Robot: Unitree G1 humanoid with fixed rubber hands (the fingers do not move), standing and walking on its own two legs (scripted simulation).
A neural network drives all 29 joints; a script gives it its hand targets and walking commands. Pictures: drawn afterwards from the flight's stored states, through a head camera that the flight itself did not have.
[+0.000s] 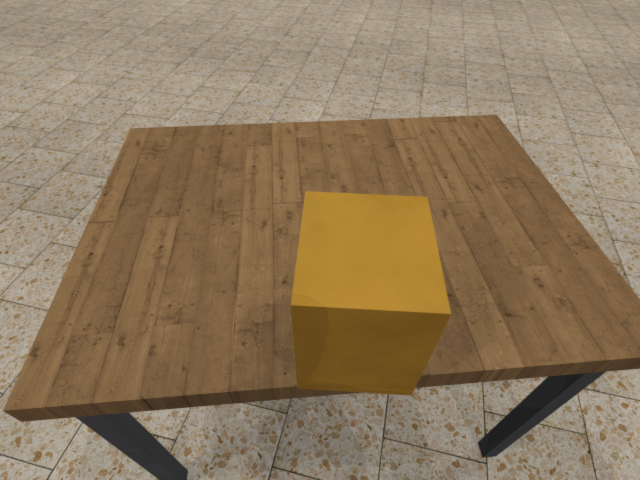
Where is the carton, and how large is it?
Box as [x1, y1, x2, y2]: [291, 191, 450, 394]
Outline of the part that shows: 305,191 291,299 291,314 297,388 411,394 450,314 427,197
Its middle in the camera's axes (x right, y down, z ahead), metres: +0.05 +0.08 +0.53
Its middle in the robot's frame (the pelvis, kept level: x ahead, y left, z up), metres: +0.35 -0.04 +0.03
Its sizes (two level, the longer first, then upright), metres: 0.178 0.161 0.214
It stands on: a table, 0.71 m high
